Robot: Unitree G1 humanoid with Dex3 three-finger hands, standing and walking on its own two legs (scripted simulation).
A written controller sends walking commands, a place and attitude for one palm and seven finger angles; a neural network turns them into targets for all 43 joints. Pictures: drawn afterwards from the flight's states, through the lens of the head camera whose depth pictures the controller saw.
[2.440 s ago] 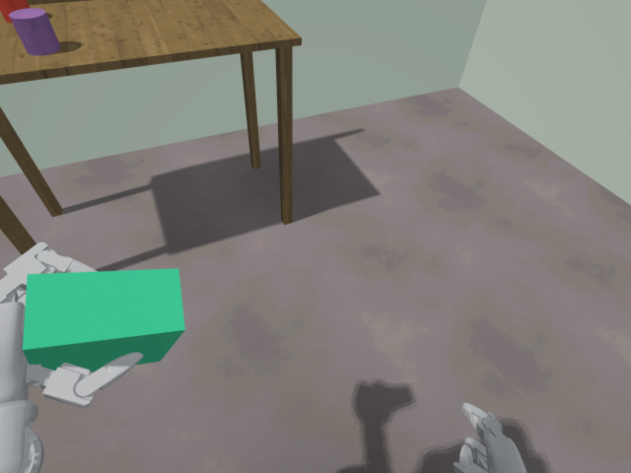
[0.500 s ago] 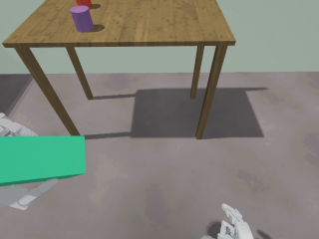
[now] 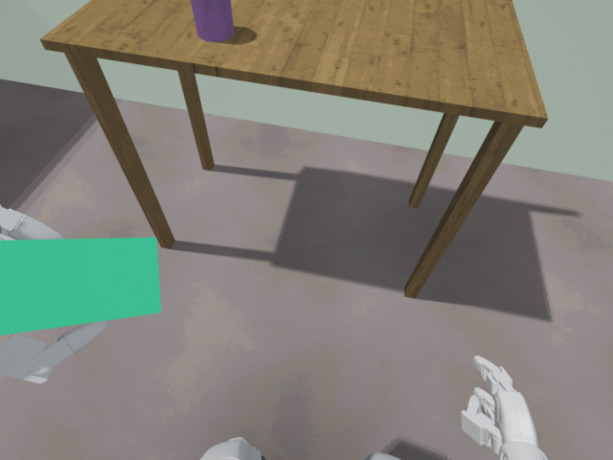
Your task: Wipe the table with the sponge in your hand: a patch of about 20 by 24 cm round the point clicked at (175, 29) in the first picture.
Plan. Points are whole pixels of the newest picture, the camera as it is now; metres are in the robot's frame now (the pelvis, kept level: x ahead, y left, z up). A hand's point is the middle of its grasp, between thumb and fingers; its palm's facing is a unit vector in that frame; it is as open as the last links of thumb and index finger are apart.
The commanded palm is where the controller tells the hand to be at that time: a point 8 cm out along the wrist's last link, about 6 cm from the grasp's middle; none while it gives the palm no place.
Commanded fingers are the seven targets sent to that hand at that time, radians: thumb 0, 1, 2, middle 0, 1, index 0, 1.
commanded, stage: walk to a spot facing it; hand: left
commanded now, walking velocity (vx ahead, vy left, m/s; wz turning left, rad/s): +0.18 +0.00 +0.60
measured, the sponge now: (89, 285) +0.24 +0.20 +0.18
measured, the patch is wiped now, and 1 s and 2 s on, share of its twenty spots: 0.00 0.00 0.00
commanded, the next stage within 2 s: none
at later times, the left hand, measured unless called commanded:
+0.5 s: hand (58, 347) +0.19 +0.21 +0.17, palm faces +0.64 -0.65 -0.41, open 10.1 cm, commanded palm +0.11 +0.24 +0.20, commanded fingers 0.00 0.10 1.30 -1.20 -1.60 -1.20 -1.60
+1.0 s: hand out of the picture +0.05 +0.22 +0.20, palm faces +0.77 -0.48 -0.41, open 10.1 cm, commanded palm -0.02 +0.24 +0.20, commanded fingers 0.00 0.10 1.30 -1.20 -1.60 -1.20 -1.60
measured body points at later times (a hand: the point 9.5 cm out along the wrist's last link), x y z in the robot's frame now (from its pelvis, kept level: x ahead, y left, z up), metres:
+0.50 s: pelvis +0.06 -0.08 +0.02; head +0.08 -0.11 +0.47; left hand +0.15 +0.24 +0.19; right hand +0.31 -0.25 -0.08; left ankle +0.00 +0.05 -0.60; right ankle +0.12 -0.16 -0.72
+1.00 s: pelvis +0.02 -0.08 +0.02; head +0.03 -0.06 +0.47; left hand +0.00 +0.24 +0.23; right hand +0.26 -0.14 -0.07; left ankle -0.02 +0.03 -0.72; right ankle +0.11 -0.19 -0.67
